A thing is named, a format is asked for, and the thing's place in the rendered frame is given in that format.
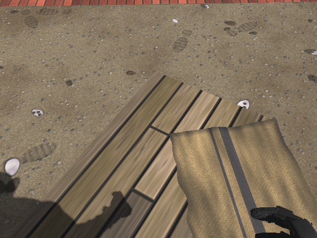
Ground robot right hand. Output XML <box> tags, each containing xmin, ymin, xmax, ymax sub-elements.
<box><xmin>250</xmin><ymin>205</ymin><xmax>317</xmax><ymax>238</ymax></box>

